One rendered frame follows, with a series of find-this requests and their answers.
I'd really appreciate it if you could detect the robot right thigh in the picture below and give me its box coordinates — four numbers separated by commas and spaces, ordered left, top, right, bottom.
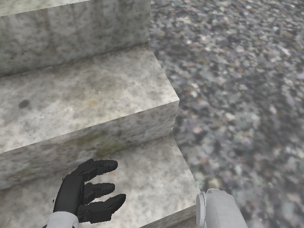
196, 190, 248, 228

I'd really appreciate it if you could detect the left robot forearm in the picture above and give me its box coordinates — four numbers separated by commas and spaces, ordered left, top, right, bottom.
43, 211, 79, 228

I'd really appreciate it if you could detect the robot left hand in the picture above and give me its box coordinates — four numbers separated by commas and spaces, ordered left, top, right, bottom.
52, 159, 126, 224

